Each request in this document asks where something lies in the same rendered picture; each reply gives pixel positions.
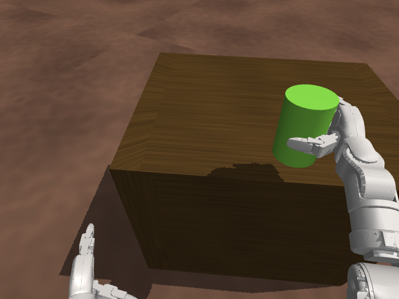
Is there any can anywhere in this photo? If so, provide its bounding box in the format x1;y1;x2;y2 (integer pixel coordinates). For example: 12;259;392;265
272;84;340;168

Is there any right robot hand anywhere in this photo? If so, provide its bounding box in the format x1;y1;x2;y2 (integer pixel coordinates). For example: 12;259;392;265
287;96;365;158

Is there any right robot arm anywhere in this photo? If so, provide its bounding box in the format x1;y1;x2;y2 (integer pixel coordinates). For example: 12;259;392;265
334;136;399;299

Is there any left robot hand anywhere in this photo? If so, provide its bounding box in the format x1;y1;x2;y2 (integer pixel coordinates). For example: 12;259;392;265
69;223;137;299

